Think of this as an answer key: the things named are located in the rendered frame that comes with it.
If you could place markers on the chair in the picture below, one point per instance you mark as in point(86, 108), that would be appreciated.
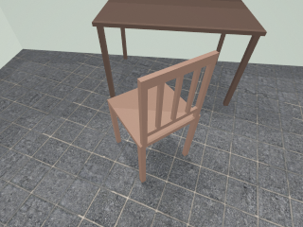
point(152, 111)

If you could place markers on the table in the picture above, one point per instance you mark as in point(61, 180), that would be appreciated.
point(202, 16)

